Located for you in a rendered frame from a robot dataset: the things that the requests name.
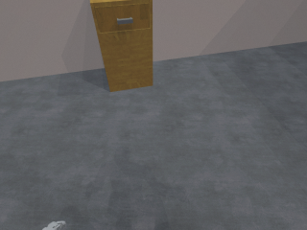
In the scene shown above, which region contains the left robot hand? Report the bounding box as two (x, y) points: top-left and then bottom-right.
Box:
(42, 220), (66, 230)

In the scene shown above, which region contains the cabinet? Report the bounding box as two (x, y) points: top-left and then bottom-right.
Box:
(90, 0), (154, 92)

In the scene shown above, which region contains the drawer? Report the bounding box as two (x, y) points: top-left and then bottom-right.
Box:
(95, 3), (150, 33)

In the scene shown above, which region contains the handle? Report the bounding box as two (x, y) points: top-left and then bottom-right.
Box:
(117, 17), (133, 25)

